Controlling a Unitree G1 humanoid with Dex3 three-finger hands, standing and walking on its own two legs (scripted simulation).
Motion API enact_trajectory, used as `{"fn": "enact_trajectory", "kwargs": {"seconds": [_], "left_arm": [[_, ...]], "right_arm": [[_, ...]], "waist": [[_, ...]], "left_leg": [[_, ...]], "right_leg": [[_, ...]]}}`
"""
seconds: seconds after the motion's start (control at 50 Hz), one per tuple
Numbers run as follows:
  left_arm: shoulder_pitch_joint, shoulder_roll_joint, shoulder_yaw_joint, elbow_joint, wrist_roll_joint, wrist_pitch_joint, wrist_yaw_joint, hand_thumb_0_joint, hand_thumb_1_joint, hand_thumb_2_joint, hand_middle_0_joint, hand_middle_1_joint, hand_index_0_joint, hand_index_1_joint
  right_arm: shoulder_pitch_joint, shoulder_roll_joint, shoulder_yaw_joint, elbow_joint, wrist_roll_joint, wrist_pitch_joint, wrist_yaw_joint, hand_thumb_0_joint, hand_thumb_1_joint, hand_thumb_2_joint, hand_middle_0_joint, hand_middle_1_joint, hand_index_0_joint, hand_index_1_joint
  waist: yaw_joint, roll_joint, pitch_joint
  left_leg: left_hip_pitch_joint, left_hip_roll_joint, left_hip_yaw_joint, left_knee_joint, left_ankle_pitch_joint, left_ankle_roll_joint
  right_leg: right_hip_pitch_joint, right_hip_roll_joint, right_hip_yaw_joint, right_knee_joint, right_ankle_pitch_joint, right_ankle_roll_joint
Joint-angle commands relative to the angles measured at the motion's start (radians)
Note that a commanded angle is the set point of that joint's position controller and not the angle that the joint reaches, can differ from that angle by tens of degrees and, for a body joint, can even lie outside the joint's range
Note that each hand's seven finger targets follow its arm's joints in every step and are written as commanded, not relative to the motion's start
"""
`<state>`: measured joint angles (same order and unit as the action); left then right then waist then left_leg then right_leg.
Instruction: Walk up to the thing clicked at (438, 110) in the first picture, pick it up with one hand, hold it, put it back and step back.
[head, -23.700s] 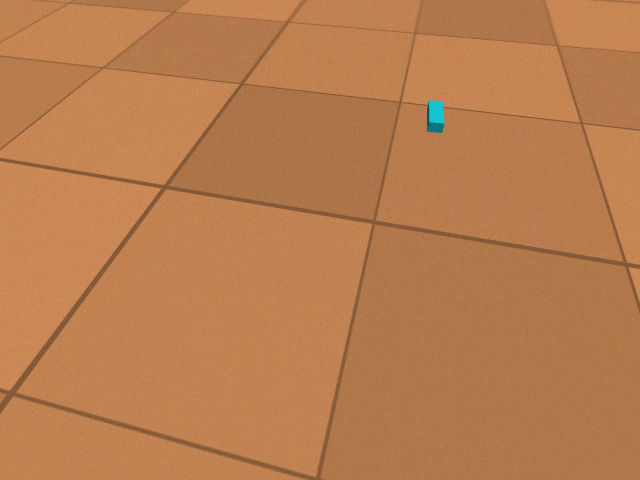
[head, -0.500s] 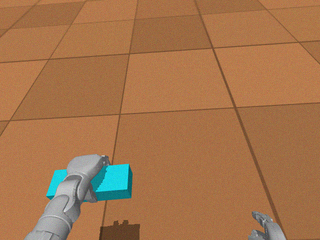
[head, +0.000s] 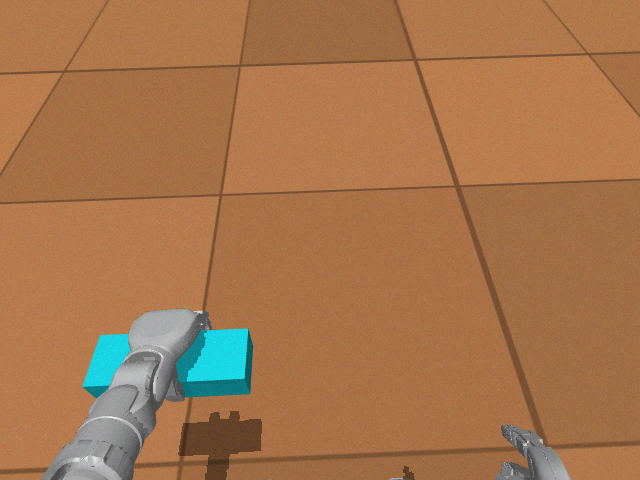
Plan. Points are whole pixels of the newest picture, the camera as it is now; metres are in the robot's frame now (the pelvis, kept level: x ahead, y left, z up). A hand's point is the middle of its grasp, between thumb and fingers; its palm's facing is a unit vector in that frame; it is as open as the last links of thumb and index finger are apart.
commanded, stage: crouch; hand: left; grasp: from above
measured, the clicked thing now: (175, 364) +0.31 +0.23 -0.12
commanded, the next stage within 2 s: lower in 1.64 s
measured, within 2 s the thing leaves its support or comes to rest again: neither
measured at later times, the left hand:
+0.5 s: hand (212, 368) +0.37 +0.23 -0.33, palm faces -0.44 +0.02 -0.90, open 10.5 cm
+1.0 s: hand (227, 379) +0.40 +0.24 -0.50, palm faces -0.45 -0.02 -0.89, open 10.5 cm
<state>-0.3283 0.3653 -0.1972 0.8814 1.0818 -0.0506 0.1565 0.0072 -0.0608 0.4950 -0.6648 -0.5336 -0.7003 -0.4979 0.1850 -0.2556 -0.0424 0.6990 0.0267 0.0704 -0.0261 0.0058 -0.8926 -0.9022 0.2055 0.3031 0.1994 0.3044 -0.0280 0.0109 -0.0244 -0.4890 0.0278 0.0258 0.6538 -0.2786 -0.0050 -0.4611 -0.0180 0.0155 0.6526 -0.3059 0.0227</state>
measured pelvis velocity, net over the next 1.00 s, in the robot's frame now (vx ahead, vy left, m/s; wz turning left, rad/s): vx -0.06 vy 0.00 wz -0.08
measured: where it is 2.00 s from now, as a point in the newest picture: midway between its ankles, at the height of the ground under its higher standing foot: outside the picture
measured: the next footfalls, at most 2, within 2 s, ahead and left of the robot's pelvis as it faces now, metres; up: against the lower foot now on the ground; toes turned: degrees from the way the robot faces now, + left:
none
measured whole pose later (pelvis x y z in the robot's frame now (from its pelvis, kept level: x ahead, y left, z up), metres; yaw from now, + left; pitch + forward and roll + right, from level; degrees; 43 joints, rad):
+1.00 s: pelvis -0.06 +0.00 -0.33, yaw -4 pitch +38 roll -6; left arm -0.88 0.60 0.07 1.32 1.23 -0.13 0.38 0.01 -0.04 0.48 -0.64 -0.55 -0.68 -0.51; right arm 0.15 -0.25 -0.02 0.73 -0.12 -0.07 0.09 0.00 -0.90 -0.90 0.21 0.30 0.20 0.30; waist -0.19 0.01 -0.13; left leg -2.10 0.04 -0.09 2.10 -0.67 0.00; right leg -2.02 0.02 -0.04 2.06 -0.71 0.04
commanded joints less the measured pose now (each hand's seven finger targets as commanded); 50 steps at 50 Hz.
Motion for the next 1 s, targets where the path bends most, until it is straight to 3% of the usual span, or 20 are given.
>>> {"fn": "enact_trajectory", "kwargs": {"seconds": [0.0, 0.06, 0.1, 0.18, 0.26, 0.3, 0.34, 0.38, 0.42, 0.44, 0.52, 0.58, 0.64, 0.72, 0.88, 0.92, 0.98], "left_arm": [[-0.441, 0.166, 0.081, -0.068, 0.056, -0.023, 0.146, 0.000, 0.771, 0.862, -1.125, -0.677, -1.119, -0.685], [-0.483, 0.153, 0.081, 0.040, 0.084, -0.020, 0.200, 0.000, 0.777, 0.799, -1.115, -0.670, -1.125, -0.663], [-0.553, 0.209, 0.115, 0.031, 0.094, -0.018, 0.232, 0.000, 0.750, 0.818, -1.091, -0.686, -1.101, -0.678], [-0.595, 0.240, 0.141, 0.146, 0.097, -0.003, 0.261, 0.000, 0.717, 0.858, -1.075, -0.704, -1.077, -0.703], [-0.665, 0.296, 0.176, 0.102, 0.087, 0.004, 0.267, 0.000, 0.674, 0.903, -1.045, -0.717, -1.041, -0.723], [-0.631, 0.269, 0.169, 0.183, 0.085, 0.015, 0.258, 0.000, 0.679, 0.894, -1.049, -0.712, -1.047, -0.717], [-0.669, 0.327, 0.199, 0.156, 0.086, 0.014, 0.254, 0.000, 0.682, 0.918, -1.045, -0.747, -1.046, -0.749], [-0.663, 0.332, 0.208, 0.195, 0.084, 0.013, 0.243, 0.000, 0.677, 0.909, -1.032, -0.750, -1.038, -0.746], [-0.750, 0.332, 0.211, 0.157, 0.081, -0.002, 0.234, 0.000, 0.682, 0.900, -1.026, -0.746, -1.036, -0.738], [-0.722, 0.332, 0.210, 0.216, 0.087, -0.005, 0.230, 0.000, 0.683, 0.881, -1.033, -0.729, -1.043, -0.722], [-0.774, 0.375, 0.231, 0.198, 0.096, -0.045, 0.230, 0.000, 0.682, 0.832, -1.009, -0.724, -1.034, -0.700], [-0.812, 0.386, 0.243, 0.196, 0.108, -0.068, 0.240, 0.000, 0.741, 0.804, -1.018, -0.737, -1.061, -0.695], [-0.835, 0.446, 0.275, 0.159, 0.124, -0.086, 0.260, 0.000, 0.739, 0.830, -1.036, -0.725, -1.067, -0.696], [-0.863, 0.443, 0.276, 0.226, 0.143, -0.083, 0.279, 0.000, 0.745, 0.815, -1.029, -0.738, -1.070, -0.699], [-0.899, 0.486, 0.291, 0.242, 0.145, -0.074, 0.273, 0.000, 0.690, 0.810, -1.011, -0.711, -1.038, -0.685], [-0.888, 0.500, 0.302, 0.267, 0.143, -0.078, 0.268, 0.000, 0.703, 0.831, -1.023, -0.726, -1.050, -0.701], [-0.900, 0.518, 0.303, 0.273, 0.139, -0.087, 0.258, 0.000, 0.690, 0.812, -1.006, -0.722, -1.037, -0.692]], "right_arm": [[0.068, -0.149, -0.072, -0.064, -0.019, -0.035, 0.005, 0.000, -0.892, -0.900, 0.200, 0.300, 0.200, 0.300], [0.099, -0.157, -0.082, -0.065, -0.029, -0.047, 0.013, 0.000, -0.895, -0.900, 0.200, 0.300, 0.200, 0.300], [0.110, -0.166, -0.086, -0.063, -0.038, -0.055, 0.013, 0.000, -0.896, -0.900, 0.200, 0.300, 0.200, 0.300], [0.132, -0.168, -0.085, -0.052, -0.048, -0.069, 0.004, 0.000, -0.896, -0.901, 0.200, 0.300, 0.200, 0.300], [0.145, -0.173, -0.091, -0.055, -0.058, -0.084, -0.005, 0.000, -0.895, -0.900, 0.200, 0.300, 0.200, 0.300], [0.149, -0.175, -0.091, -0.043, -0.065, -0.088, -0.007, 0.000, -0.894, -0.900, 0.200, 0.300, 0.200, 0.300], [0.155, -0.173, -0.090, -0.044, -0.070, -0.092, -0.008, 0.000, -0.896, -0.901, 0.200, 0.300, 0.200, 0.300], [0.155, -0.183, -0.089, -0.034, -0.077, -0.097, -0.005, 0.000, -0.895, -0.901, 0.200, 0.300, 0.200, 0.300], [0.161, -0.186, -0.090, -0.025, -0.083, -0.105, -0.001, 0.000, -0.892, -0.900, 0.200, 0.300, 0.200, 0.300], [0.165, -0.185, -0.085, -0.018, -0.084, -0.109, 0.001, 0.000, -0.892, -0.900, 0.200, 0.300, 0.200, 0.300], [0.173, -0.188, -0.078, -0.014, -0.090, -0.121, 0.016, 0.000, -0.891, -0.899, 0.200, 0.300, 0.200, 0.300], [0.184, -0.194, -0.069, 0.001, -0.102, -0.136, 0.032, 0.000, -0.888, -0.898, 0.200, 0.300, 0.200, 0.300], [0.191, -0.196, -0.065, 0.009, -0.110, -0.141, 0.047, 0.000, -0.890, -0.900, 0.200, 0.300, 0.200, 0.300], [0.197, -0.193, -0.056, 0.025, -0.126, -0.144, 0.067, 0.000, -0.892, -0.901, 0.200, 0.300, 0.200, 0.300], [0.196, -0.205, -0.055, 0.028, -0.138, -0.145, 0.093, 0.000, -0.895, -0.902, 0.200, 0.300, 0.200, 0.300], [0.198, -0.205, -0.048, 0.029, -0.142, -0.145, 0.103, 0.000, -0.896, -0.901, 0.200, 0.300, 0.200, 0.300], [0.201, -0.206, -0.046, 0.030, -0.142, -0.140, 0.110, 0.000, -0.897, -0.901, 0.200, 0.300, 0.200, 0.300]], "waist": [[-0.051, 0.025, -0.346], [-0.060, 0.038, -0.411], [-0.055, 0.084, -0.483], [-0.073, 0.055, -0.533], [-0.067, 0.121, -0.662], [-0.092, 0.093, -0.649], [-0.093, 0.093, -0.697], [-0.095, 0.111, -0.688], [-0.118, 0.136, -0.732], [-0.125, 0.129, -0.703], [-0.135, 0.127, -0.739], [-0.151, 0.155, -0.785], [-0.135, 0.202, -0.882], [-0.158, 0.220, -0.855], [-0.156, 0.249, -0.883], [-0.160, 0.263, -0.826], [-0.164, 0.235, -0.828]], "left_leg": [[0.016, -0.032, 0.002, 0.167, 0.136, -0.001], [-0.125, -0.030, -0.007, 0.302, 0.112, 0.004], [-0.182, -0.021, -0.018, 0.372, 0.097, 0.002], [-0.403, -0.027, -0.021, 0.507, -0.007, 0.016], [-0.510, -0.025, -0.027, 0.617, -0.088, 0.014], [-0.584, -0.020, -0.039, 0.663, -0.106, 0.018], [-0.642, -0.022, -0.040, 0.711, -0.152, 0.019], [-0.663, -0.016, -0.067, 0.743, -0.171, 0.015], [-0.682, -0.013, -0.090, 0.786, -0.193, 0.012], [-0.727, -0.013, -0.088, 0.816, -0.197, 0.015], [-0.811, -0.019, -0.095, 0.899, -0.261, 0.016], [-0.848, -0.018, -0.102, 0.973, -0.238, 0.017], [-0.828, -0.016, -0.089, 1.038, -0.161, 0.016], [-0.887, -0.013, -0.079, 1.115, -0.138, 0.020], [-0.935, -0.005, -0.076, 1.220, -0.101, 0.021], [-0.992, -0.006, -0.067, 1.243, -0.098, 0.022], [-1.040, -0.003, -0.060, 1.286, -0.106, 0.028]], "right_leg": [[-0.207, 0.038, -0.019, 0.108, 0.137, -0.040], [-0.336, 0.041, -0.028, 0.243, 0.106, -0.045], [-0.435, 0.047, -0.038, 0.334, 0.081, -0.050], [-0.555, 0.049, -0.045, 0.464, 0.011, -0.052], [-0.680, 0.046, -0.045, 0.589, -0.061, -0.060], [-0.743, 0.046, -0.054, 0.638, -0.078, -0.058], [-0.776, 0.047, -0.054, 0.680, -0.116, -0.058], [-0.878, 0.044, -0.064, 0.741, -0.146, -0.062], [-0.954, 0.045, -0.073, 0.797, -0.167, -0.065], [-0.989, 0.045, -0.077, 0.819, -0.171, -0.063], [-1.074, 0.046, -0.086, 0.892, -0.227, -0.065], [-1.146, 0.039, -0.094, 0.958, -0.208, -0.062], [-1.156, 0.044, -0.097, 1.009, -0.156, -0.063], [-1.209, 0.046, -0.105, 1.067, -0.131, -0.060], [-1.264, 0.054, -0.118, 1.163, -0.095, -0.058], [-1.263, 0.053, -0.115, 1.182, -0.085, -0.055], [-1.263, 0.060, -0.113, 1.201, -0.076, -0.051]]}}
